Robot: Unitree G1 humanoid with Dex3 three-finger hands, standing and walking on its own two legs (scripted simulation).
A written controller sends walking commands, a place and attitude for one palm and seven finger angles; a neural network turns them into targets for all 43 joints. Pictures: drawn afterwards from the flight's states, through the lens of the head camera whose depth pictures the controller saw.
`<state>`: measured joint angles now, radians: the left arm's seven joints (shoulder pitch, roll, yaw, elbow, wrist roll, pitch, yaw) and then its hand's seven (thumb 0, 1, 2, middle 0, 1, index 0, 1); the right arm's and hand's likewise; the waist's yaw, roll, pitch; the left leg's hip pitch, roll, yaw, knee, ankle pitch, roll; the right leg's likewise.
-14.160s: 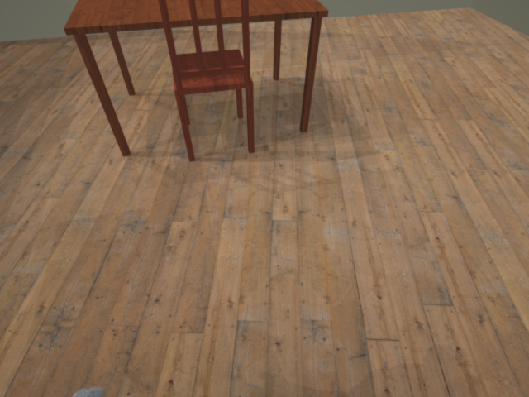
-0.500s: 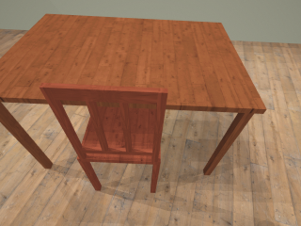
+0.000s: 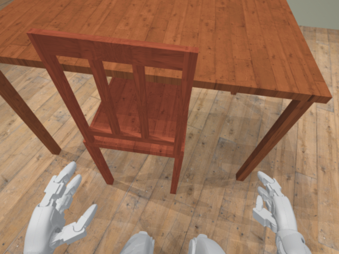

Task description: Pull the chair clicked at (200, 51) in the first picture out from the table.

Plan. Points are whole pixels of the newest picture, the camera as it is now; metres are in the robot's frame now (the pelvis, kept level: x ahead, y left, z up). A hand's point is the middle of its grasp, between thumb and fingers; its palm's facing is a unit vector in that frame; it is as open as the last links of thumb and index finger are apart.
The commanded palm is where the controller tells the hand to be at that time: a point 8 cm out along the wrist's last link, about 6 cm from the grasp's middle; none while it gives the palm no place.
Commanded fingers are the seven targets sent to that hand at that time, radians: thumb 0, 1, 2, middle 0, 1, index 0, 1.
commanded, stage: raise the hand toward the chair's back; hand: left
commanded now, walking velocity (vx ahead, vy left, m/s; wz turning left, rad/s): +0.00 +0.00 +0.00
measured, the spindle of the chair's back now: (107, 102) +0.50 +0.24 +0.02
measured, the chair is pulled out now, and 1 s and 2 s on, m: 0.00 0.00 0.00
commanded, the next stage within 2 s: aim the fingers beside a spindle in 1.56 s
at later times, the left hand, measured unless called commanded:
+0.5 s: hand (84, 193) +0.23 +0.20 +0.04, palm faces -0.02 -1.00 -0.06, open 14.5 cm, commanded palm +0.20 +0.26 +0.05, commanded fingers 0.00 -0.34 0.37 -0.08 -0.11 -0.08 -0.11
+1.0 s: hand (66, 177) +0.25 +0.24 +0.06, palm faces -0.02 -1.00 -0.06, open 16.9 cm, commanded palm +0.23 +0.30 +0.07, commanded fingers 0.00 -0.50 0.30 -0.06 -0.08 -0.06 -0.08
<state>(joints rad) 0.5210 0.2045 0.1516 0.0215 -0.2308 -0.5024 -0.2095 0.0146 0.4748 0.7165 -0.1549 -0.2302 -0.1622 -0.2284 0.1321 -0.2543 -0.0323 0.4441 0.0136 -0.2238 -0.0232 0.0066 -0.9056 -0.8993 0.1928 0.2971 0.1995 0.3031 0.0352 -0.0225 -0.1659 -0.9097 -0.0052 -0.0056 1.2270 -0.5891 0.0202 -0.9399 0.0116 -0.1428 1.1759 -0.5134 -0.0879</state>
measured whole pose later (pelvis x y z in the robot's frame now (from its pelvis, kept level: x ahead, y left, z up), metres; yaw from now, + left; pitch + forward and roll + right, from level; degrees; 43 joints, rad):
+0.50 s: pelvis +0.01 +0.01 +0.01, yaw -1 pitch +17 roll -1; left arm 0.39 0.24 0.20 0.08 -0.29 -0.47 -0.30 0.00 -0.11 0.47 -0.09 -0.14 -0.10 -0.14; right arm 0.24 -0.26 -0.03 0.58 0.03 -0.22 -0.05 0.01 -0.90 -0.90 0.20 0.30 0.20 0.30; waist -0.03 0.02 -0.15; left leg -0.89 -0.01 0.01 1.15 -0.56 0.04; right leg -0.93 0.01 -0.12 1.10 -0.47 -0.07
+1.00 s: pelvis +0.01 +0.04 +0.02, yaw +0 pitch +16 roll -3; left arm 0.31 0.27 0.20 0.06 -0.27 -0.39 -0.29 -0.01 -0.49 0.31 -0.06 -0.08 -0.06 -0.08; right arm 0.23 -0.23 0.04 0.51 0.02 -0.19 -0.04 0.01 -0.90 -0.90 0.20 0.30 0.21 0.30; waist 0.00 0.03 -0.14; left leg -0.86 -0.03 0.01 1.12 -0.55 0.08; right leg -0.87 0.00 -0.12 1.04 -0.45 -0.02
